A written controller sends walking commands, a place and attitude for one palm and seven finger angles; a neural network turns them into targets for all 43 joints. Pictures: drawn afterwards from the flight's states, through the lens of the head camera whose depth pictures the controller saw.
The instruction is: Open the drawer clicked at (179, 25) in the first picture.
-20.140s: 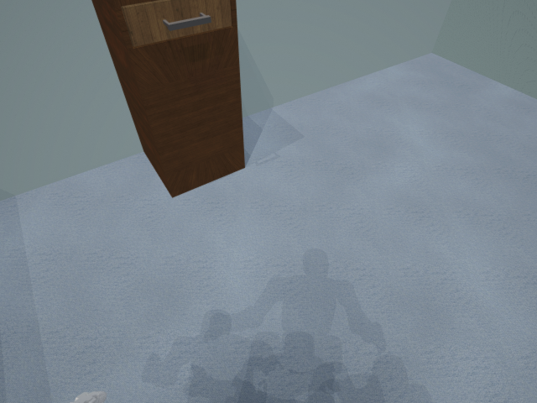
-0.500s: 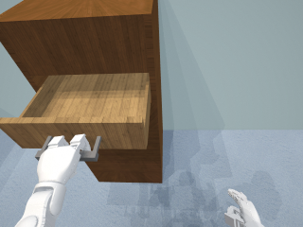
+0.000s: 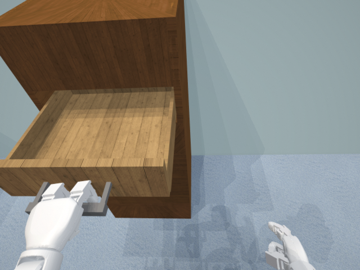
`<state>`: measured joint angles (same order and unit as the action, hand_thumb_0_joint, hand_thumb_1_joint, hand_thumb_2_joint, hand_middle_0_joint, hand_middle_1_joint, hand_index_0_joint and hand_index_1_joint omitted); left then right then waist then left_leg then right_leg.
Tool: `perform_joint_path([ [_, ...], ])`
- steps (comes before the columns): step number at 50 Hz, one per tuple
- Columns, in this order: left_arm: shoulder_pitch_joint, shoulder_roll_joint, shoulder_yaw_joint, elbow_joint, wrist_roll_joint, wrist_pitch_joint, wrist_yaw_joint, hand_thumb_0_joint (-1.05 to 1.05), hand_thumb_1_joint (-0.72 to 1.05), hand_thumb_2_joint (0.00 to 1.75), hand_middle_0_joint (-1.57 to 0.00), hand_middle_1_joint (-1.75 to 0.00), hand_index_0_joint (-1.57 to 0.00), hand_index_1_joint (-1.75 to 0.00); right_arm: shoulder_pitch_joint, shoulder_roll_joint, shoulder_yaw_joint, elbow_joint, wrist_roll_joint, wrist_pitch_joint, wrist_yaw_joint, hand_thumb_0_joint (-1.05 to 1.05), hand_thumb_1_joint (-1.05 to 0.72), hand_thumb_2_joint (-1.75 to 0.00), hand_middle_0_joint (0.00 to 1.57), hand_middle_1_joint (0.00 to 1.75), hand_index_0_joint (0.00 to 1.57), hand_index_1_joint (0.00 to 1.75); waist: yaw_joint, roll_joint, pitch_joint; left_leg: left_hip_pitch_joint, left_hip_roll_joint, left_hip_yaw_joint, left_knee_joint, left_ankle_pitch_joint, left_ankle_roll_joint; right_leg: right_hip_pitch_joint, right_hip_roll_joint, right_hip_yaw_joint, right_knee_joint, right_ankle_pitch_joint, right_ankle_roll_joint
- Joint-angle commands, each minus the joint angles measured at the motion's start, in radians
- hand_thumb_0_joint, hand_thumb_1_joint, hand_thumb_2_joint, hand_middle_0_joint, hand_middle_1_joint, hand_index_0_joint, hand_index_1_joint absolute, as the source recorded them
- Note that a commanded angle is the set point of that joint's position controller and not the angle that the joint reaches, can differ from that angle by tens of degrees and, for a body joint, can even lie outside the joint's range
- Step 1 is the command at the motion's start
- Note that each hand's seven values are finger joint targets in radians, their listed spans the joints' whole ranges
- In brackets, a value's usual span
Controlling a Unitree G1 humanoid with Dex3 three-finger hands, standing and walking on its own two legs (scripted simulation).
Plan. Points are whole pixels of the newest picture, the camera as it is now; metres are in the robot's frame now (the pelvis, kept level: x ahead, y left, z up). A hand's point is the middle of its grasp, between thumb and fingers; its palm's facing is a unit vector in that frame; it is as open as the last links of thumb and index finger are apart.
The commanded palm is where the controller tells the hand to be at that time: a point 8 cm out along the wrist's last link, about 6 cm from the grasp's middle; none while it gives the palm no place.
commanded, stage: pull the drawer open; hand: left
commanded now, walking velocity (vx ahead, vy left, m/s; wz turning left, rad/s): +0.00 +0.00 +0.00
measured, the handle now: (71, 198) +0.23 +0.26 +0.07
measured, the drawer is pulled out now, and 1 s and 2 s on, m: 0.25 0.30 0.30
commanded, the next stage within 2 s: open the thumb to release the handle in 0.74 s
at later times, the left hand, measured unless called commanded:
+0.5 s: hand (61, 253) +0.13 +0.24 +0.05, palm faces +0.00 -0.11 -0.99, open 5.4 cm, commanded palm +0.08 +0.25 +0.11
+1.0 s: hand (56, 245) +0.15 +0.26 +0.05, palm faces +0.08 -0.09 -0.99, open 5.8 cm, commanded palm +0.12 +0.25 +0.11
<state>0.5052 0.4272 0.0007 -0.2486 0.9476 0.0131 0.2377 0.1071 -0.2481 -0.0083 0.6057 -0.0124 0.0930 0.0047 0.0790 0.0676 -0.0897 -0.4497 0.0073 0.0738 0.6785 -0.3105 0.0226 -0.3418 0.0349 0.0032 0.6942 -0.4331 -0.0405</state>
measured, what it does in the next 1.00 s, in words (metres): stands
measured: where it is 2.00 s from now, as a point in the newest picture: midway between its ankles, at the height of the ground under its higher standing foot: outside the picture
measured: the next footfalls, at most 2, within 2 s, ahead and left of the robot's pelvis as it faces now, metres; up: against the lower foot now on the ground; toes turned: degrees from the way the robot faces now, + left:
none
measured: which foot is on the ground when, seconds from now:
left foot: down 0.00-1.00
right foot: down 0.00-1.00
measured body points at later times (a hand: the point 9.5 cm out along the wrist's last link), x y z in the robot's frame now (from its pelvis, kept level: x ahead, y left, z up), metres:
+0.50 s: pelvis -0.01 +0.00 +0.00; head -0.01 -0.04 +0.45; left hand +0.13 +0.24 +0.11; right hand +0.21 -0.21 -0.09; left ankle +0.02 +0.11 -0.72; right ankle -0.05 -0.09 -0.72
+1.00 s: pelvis -0.01 +0.01 -0.01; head -0.01 -0.03 +0.44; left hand +0.14 +0.26 +0.10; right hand +0.20 -0.21 -0.11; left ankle +0.02 +0.11 -0.72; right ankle -0.05 -0.09 -0.72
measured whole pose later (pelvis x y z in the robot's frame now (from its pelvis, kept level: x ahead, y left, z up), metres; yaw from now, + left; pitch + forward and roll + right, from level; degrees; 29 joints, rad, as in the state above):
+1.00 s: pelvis -0.01 +0.01 -0.01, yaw +1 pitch +5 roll +0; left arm 0.58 0.41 0.03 -0.28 0.95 0.01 0.33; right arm 0.13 -0.24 -0.02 0.61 -0.02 0.08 0.00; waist 0.09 0.08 -0.10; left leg -0.52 0.00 0.05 0.77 -0.33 0.03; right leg -0.40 0.03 -0.02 0.77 -0.46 -0.03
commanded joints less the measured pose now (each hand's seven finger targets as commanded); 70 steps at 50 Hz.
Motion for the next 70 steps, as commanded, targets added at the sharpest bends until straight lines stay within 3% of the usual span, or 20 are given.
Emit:
perform_joint_path([
  [1,0.067,0.16,0.146,-0.234,-0.007,-0.007,0.065,0.0,0.9,0.9,-0.4,-1.35,-0.4,-1.35,-0.151,-0.086,-0.034,-0.178,-0.001,-0.055,0.002,0.0,-0.9,-0.9,0.2,0.3,0.2,0.3,0.036,-0.036,-0.15,0.219,-0.021,-0.066,-0.023,0.337,0.012,-0.07,-0.002,0.024,-0.093,0.432,0.013],
  [5,0.095,0.178,0.178,-0.232,-0.012,-0.013,0.08,0.0,0.9,0.9,-0.4,-1.35,-0.4,-1.35,-0.145,-0.088,-0.036,-0.178,-0.003,-0.053,-0.004,0.0,-0.9,-0.9,0.2,0.3,0.2,0.3,0.028,-0.06,-0.125,0.192,-0.024,-0.068,-0.016,0.289,0.012,-0.078,-0.003,0.039,-0.095,0.423,0.012],
  [20,0.238,0.194,0.216,-0.263,-0.03,-0.029,0.107,0.0,0.9,0.9,-0.4,-1.35,-0.4,-1.35,-0.159,-0.086,-0.027,-0.196,-0.002,-0.054,-0.005,0.0,-0.9,-0.9,0.2,0.3,0.2,0.3,0.043,-0.041,-0.064,0.164,-0.023,-0.065,-0.013,0.2,0.011,-0.108,-0.008,0.065,-0.124,0.339,0.011],
  [26,0.352,0.214,0.251,-0.277,-0.044,-0.031,0.116,0.0,0.9,0.9,-0.4,-1.35,-0.4,-1.35,-0.168,-0.094,-0.022,-0.203,0.001,-0.051,0.003,0.0,-0.9,-0.9,0.2,0.3,0.2,0.3,0.066,-0.024,-0.088,0.159,-0.02,-0.058,-0.011,0.237,0.007,-0.08,-0.009,0.072,-0.114,0.392,0.012],
  [30,0.374,0.204,0.257,-0.269,-0.047,-0.029,0.13,0.0,0.9,0.9,-0.4,-1.35,-0.4,-1.35,-0.165,-0.091,-0.027,-0.201,0.003,-0.044,0.007,0.0,-0.9,-0.9,0.2,0.3,0.2,0.3,0.057,-0.01,-0.058,0.139,-0.017,-0.061,-0.009,0.238,0.007,-0.09,-0.006,0.065,-0.104,0.398,0.011],
  [33,0.369,0.191,0.246,-0.305,-0.045,-0.031,0.142,0.0,0.9,0.9,-0.4,-1.35,-0.4,-1.35,-0.151,-0.098,-0.036,-0.208,-0.002,-0.046,0.015,0.0,-0.9,-0.9,0.2,0.3,0.2,0.3,0.051,0.015,-0.09,0.164,-0.007,-0.068,-0.004,0.265,0.004,-0.114,-0.001,0.053,-0.095,0.35,0.008],
  [35,0.374,0.17,0.224,-0.3,-0.044,-0.033,0.146,0.0,0.9,0.9,-0.4,-1.35,-0.4,-1.35,-0.144,-0.093,-0.041,-0.206,-0.003,-0.05,0.017,0.0,-0.9,-0.9,0.2,0.3,0.2,0.3,0.047,-0.024,-0.085,0.159,-0.005,-0.069,0.004,0.252,0.01,-0.132,-0.002,0.041,-0.086,0.343,0.011],
  [39,0.353,0.198,0.246,-0.319,-0.033,-0.029,0.157,0.0,0.9,0.9,-0.4,-1.35,-0.4,-1.35,-0.143,-0.1,-0.038,-0.212,-0.007,-0.048,0.018,0.0,-0.9,-0.9,0.2,0.3,0.2,0.3,0.051,-0.016,-0.119,0.167,-0.01,-0.073,0.014,0.259,0.006,-0.144,-0.003,0.058,-0.076,0.331,0.008],
  [40,0.356,0.162,0.208,-0.312,-0.031,-0.028,0.155,0.0,0.9,0.9,-0.4,-1.35,-0.4,-1.35,-0.134,-0.093,-0.043,-0.209,-0.004,-0.051,0.018,0.0,-0.9,-0.9,0.2,0.3,0.2,0.3,0.04,-0.012,-0.104,0.163,-0.005,-0.072,0.016,0.264,0.009,-0.147,-0.003,0.041,-0.07,0.338,0.009],
  [41,0.371,0.189,0.241,-0.312,-0.031,-0.029,0.158,0.0,0.9,0.9,-0.4,-1.35,-0.4,-1.35,-0.131,-0.096,-0.043,-0.209,-0.005,-0.052,0.022,0.0,-0.9,-0.9,0.2,0.3,0.2,0.3,0.051,-0.024,-0.125,0.168,-0.005,-0.076,0.02,0.282,0.005,-0.148,-0.001,0.048,-0.066,0.341,0.009],
  [42,0.052,0.183,0.197,-0.296,-0.005,-0.031,0.161,0.0,0.9,0.9,-0.4,-1.35,-0.4,-1.35,-0.13,-0.097,-0.041,-0.175,-0.01,-0.043,0.011,0.0,-0.9,-0.9,0.2,0.3,0.2,0.3,-0.032,-0.037,-0.061,0.151,-0.015,-0.091,0.028,0.212,0.007,-0.219,0.0,0.036,-0.063,0.304,0.011],
  [44,0.045,0.191,0.223,-0.265,0.004,-0.039,0.171,0.0,0.76,0.84,-0.39,-1.34,-0.39,-1.34,-0.121,-0.086,-0.05,-0.179,-0.016,-0.064,-0.004,0.0,-0.9,-0.9,0.2,0.3,0.2,0.3,0.001,-0.026,-0.091,0.189,-0.017,-0.093,0.024,0.157,0.008,-0.229,0.006,0.048,-0.087,0.211,0.006],
  [45,0.076,0.141,0.179,-0.222,0.004,-0.028,0.165,0.0,0.69,0.81,-0.38,-1.33,-0.38,-1.33,-0.113,-0.077,-0.052,-0.175,-0.009,-0.068,-0.008,0.0,-0.9,-0.9,0.2,0.3,0.2,0.3,0.001,-0.024,-0.099,0.181,-0.015,-0.089,0.016,0.152,0.011,-0.205,0.006,0.019,-0.079,0.216,0.007],
  [48,0.031,0.126,0.121,-0.246,-0.006,-0.006,0.125,0.0,0.48,0.72,-0.37,-1.3,-0.37,-1.3,-0.125,-0.082,-0.047,-0.177,-0.002,-0.077,-0.012,0.0,-0.9,-0.9,0.2,0.3,0.2,0.3,0.002,-0.03,-0.145,0.201,-0.015,-0.093,0.0,0.18,0.011,-0.164,0.003,0.025,-0.084,0.236,0.006],
  [50,0.026,0.11,0.07,-0.242,-0.001,0.015,0.088,0.0,0.34,0.66,-0.36,-1.29,-0.36,-1.29,-0.132,-0.081,-0.036,-0.177,-0.001,-0.075,-0.014,0.0,-0.9,-0.9,0.2,0.3,0.2,0.3,0.001,-0.036,-0.111,0.189,-0.015,-0.089,-0.012,0.18,0.015,-0.151,-0.002,0.013,-0.093,0.24,0.01],
  [54,-0.004,0.166,0.103,-0.23,0.015,0.02,0.044,0.0,0.06,0.54,-0.34,-1.26,-0.34,-1.26,-0.144,-0.08,-0.014,-0.174,-0.005,-0.075,-0.024,0.0,-0.9,-0.9,0.2,0.3,0.2,0.3,0.016,-0.061,-0.081,0.196,-0.021,-0.087,-0.028,0.175,0.017,-0.14,-0.004,0.028,-0.125,0.238,0.013],
  [57,0.013,0.145,0.089,-0.23,0.01,-0.001,0.029,0.0,-0.15,0.45,-0.32,-1.24,-0.32,-1.24,-0.141,-0.077,-0.016,-0.175,-0.006,-0.075,-0.024,0.0,-0.9,-0.9,0.2,0.3,0.2,0.3,0.016,-0.053,-0.045,0.2,-0.019,-0.087,-0.038,0.17,0.016,-0.137,-0.002,0.023,-0.138,0.234,0.013],
  [59,0.025,0.168,0.123,-0.238,0.007,-0.016,0.03,0.0,-0.29,0.39,-0.32,-1.22,-0.32,-1.22,-0.139,-0.078,-0.013,-0.175,-0.007,-0.078,-0.022,0.0,-0.9,-0.9,0.2,0.3,0.2,0.3,0.026,-0.052,-0.063,0.21,-0.019,-0.086,-0.036,0.186,0.013,-0.129,-0.004,0.031,-0.142,0.246,0.012],
  [62,0.032,0.144,0.109,-0.249,0.003,-0.032,0.039,0.0,-0.5,0.3,-0.3,-1.2,-0.3,-1.2,-0.135,-0.077,-0.02,-0.179,-0.008,-0.076,-0.017,0.0,-0.9,-0.9,0.2,0.3,0.2,0.3,0.021,-0.045,-0.061,0.212,-0.016,-0.086,-0.041,0.181,0.011,-0.13,-0.003,0.017,-0.142,0.237,0.012],
  [70,0.024,0.154,0.139,-0.224,0.006,-0.036,0.069,0.0,-0.5,0.3,-0.3,-1.2,-0.3,-1.2,-0.143,-0.074,-0.025,-0.167,-0.008,-0.072,-0.016,0.0,-0.9,-0.9,0.2,0.3,0.2,0.3,0.022,-0.019,-0.058,0.207,-0.018,-0.085,-0.043,0.139,0.007,-0.145,0.001,0.024,-0.151,0.191,0.006],
])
